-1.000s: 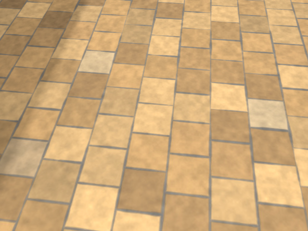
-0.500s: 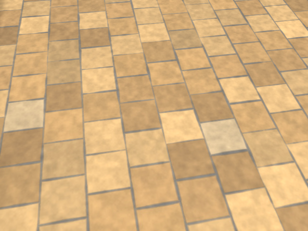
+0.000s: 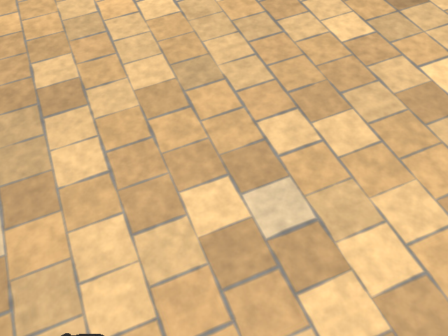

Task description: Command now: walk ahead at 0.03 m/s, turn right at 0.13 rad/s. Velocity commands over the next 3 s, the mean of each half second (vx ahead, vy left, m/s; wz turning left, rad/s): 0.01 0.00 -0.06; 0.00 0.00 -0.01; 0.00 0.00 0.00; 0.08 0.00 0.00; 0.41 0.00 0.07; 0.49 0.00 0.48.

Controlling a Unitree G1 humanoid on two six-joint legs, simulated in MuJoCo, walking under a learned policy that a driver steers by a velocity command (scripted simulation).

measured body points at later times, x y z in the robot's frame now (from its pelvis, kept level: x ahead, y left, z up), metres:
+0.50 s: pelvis +0.02 +0.03 +0.00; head +0.03 +0.03 +0.45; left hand +0.12 +0.30 -0.13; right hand +0.12 -0.22 -0.13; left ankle +0.01 +0.15 -0.74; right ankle +0.04 -0.10 -0.74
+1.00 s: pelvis +0.03 +0.04 +0.00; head +0.03 +0.04 +0.45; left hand +0.08 +0.30 -0.15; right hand +0.07 -0.22 -0.14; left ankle +0.01 +0.15 -0.74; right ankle +0.04 -0.10 -0.74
